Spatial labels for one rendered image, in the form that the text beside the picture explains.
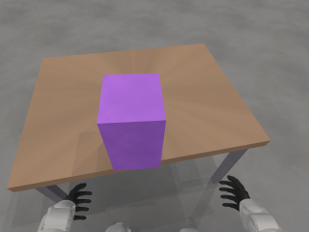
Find robot left hand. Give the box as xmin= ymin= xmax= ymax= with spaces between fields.
xmin=65 ymin=183 xmax=93 ymax=220

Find robot right forearm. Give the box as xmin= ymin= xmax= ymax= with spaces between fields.
xmin=239 ymin=198 xmax=283 ymax=232

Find robot right hand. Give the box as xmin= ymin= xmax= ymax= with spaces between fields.
xmin=219 ymin=175 xmax=250 ymax=211

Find carton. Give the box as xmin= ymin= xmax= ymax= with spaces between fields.
xmin=97 ymin=73 xmax=166 ymax=171

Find robot left forearm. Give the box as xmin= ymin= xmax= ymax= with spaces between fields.
xmin=37 ymin=200 xmax=76 ymax=232

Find table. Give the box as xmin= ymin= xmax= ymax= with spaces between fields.
xmin=7 ymin=43 xmax=270 ymax=213

